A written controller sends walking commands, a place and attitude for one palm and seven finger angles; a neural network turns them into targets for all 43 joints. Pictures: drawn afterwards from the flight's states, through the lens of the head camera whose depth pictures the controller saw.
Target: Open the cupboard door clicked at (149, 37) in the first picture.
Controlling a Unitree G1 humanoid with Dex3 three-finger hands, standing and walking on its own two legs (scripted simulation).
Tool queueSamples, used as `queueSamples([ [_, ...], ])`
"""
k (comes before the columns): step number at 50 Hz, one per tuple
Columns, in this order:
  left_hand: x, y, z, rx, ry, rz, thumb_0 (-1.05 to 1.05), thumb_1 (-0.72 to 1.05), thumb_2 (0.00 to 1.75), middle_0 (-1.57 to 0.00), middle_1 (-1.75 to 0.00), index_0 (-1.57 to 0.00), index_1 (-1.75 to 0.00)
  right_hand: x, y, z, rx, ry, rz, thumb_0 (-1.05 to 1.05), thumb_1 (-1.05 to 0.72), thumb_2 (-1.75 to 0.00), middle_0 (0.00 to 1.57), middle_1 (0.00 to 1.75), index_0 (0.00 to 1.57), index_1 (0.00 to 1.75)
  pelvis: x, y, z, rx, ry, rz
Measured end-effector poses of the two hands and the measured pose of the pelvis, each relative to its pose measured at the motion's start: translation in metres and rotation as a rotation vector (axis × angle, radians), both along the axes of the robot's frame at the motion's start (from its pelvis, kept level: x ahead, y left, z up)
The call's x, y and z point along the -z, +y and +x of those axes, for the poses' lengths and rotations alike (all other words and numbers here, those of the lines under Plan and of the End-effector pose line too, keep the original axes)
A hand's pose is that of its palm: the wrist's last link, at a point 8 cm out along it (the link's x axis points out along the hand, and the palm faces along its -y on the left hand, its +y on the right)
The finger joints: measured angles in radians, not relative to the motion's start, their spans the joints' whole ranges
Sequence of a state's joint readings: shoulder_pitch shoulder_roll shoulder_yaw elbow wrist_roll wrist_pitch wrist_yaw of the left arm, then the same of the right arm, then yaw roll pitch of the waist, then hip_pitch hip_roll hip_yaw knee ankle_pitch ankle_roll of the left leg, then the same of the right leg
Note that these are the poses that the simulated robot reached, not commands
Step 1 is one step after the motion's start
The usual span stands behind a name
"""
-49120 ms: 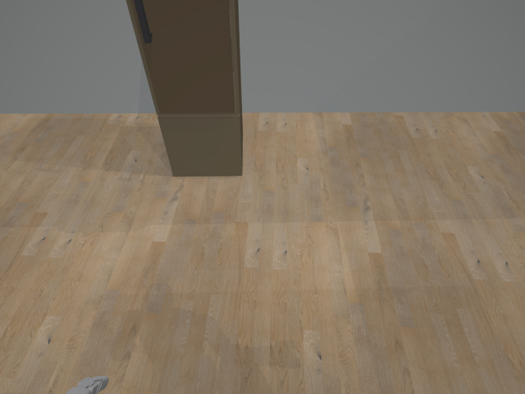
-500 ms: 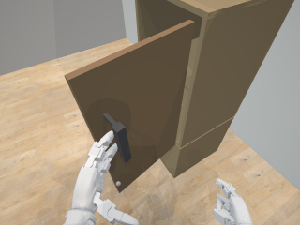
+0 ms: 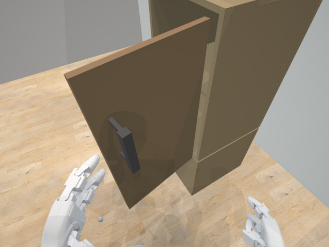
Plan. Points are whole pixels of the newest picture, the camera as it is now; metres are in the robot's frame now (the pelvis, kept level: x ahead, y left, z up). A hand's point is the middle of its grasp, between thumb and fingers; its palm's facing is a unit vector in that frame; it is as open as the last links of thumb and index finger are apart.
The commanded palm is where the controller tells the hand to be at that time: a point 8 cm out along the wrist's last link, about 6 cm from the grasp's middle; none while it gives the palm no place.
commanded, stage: slide the hand sideways off the handle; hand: left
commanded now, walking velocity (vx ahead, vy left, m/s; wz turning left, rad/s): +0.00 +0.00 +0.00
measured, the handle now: (124, 146) +0.32 +0.12 +0.11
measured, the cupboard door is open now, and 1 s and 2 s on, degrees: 100 100 100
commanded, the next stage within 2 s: draw the hand back to the body in 0.04 s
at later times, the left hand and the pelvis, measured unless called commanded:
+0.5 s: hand (77, 210) +0.16 +0.16 +0.13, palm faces -0.02 -1.00 -0.07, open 16.3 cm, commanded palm +0.13 +0.23 +0.14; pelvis +0.00 +0.01 +0.01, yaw +0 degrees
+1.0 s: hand (29, 184) +0.19 +0.24 +0.16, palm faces +0.30 -0.88 -0.37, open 13.2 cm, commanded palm +0.15 +0.29 +0.19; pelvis +0.02 +0.03 +0.04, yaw -1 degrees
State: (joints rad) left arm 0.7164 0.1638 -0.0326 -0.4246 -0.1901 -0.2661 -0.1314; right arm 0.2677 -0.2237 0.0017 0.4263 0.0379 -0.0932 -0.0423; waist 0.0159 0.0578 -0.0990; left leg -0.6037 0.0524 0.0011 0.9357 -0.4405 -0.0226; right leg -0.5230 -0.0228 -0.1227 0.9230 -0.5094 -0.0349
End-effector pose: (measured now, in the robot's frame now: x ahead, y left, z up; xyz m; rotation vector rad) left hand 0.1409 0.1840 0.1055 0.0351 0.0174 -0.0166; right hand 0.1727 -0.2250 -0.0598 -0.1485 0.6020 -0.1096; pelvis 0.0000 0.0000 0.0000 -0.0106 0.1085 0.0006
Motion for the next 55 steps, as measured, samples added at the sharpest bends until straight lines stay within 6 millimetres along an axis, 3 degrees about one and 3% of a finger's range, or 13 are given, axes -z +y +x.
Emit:
queueSamples([
  [11, 0.000, 0.001, -0.001, 0.043, -0.011, -0.010, -0.01, -0.50, 0.30, -0.15, -0.30, -0.15, -0.30, -0.002, -0.001, -0.009, 0.033, -0.030, 0.000, 0.02, -0.90, -0.90, 0.20, 0.30, 0.20, 0.30, 0.001, 0.003, -0.007, 0.003, -0.009, -0.004],
  [21, -0.025, 0.025, 0.003, 0.004, -0.060, 0.032, -0.01, -0.50, 0.30, -0.15, -0.30, -0.16, -0.30, -0.007, 0.013, -0.009, 0.036, -0.044, 0.023, 0.02, -0.90, -0.90, 0.20, 0.30, 0.20, 0.30, -0.007, 0.009, -0.004, 0.003, -0.033, -0.010],
  [33, -0.042, 0.056, 0.003, -0.016, -0.046, 0.049, -0.01, -0.47, 0.31, -0.15, -0.30, -0.16, -0.30, -0.027, 0.024, 0.010, 0.006, -0.102, 0.006, 0.02, -0.90, -0.90, 0.20, 0.30, 0.20, 0.30, -0.018, 0.018, 0.005, -0.005, -0.065, -0.018],
  [39, -0.060, 0.074, 0.004, -0.192, -0.014, 0.247, -0.01, -0.34, 0.37, -0.16, -0.30, -0.16, -0.30, -0.037, 0.033, 0.018, -0.002, -0.092, -0.015, 0.02, -0.90, -0.90, 0.20, 0.30, 0.20, 0.30, -0.029, 0.022, 0.008, 0.007, -0.097, -0.013],
  [47, -0.069, 0.092, 0.009, -0.305, 0.017, 0.327, -0.01, -0.09, 0.47, -0.17, -0.30, -0.17, -0.30, -0.036, 0.044, 0.020, -0.031, -0.023, -0.021, 0.02, -0.90, -0.90, 0.20, 0.30, 0.20, 0.30, -0.041, 0.027, 0.016, 0.013, -0.129, -0.003],
  [55, -0.094, 0.110, 0.026, -0.364, -0.055, 0.381, 0.00, 0.18, 0.59, -0.18, -0.30, -0.19, -0.30, -0.035, 0.044, 0.025, -0.037, 0.018, -0.021, 0.02, -0.90, -0.90, 0.20, 0.30, 0.21, 0.30, -0.048, 0.030, 0.024, 0.020, -0.154, 0.002],
])
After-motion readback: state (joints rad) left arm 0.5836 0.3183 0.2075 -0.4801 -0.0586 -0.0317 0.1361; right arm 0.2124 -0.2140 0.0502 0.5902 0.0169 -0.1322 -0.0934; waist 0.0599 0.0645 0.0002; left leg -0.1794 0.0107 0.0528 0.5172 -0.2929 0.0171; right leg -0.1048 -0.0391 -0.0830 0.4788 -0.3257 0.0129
